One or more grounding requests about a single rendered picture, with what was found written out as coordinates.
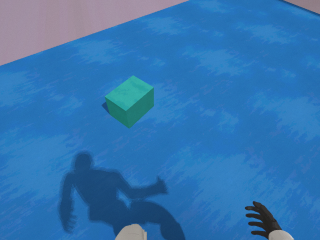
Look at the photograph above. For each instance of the left robot thigh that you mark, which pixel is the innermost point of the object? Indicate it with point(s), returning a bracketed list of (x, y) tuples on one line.
[(132, 232)]

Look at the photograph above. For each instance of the robot right forearm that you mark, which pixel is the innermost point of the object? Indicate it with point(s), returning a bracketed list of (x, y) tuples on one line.
[(279, 235)]

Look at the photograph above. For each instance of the robot right hand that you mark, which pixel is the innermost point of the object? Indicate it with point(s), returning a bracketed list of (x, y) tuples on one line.
[(269, 223)]

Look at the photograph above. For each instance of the carton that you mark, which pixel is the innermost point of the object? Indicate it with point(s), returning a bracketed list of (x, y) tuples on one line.
[(130, 101)]

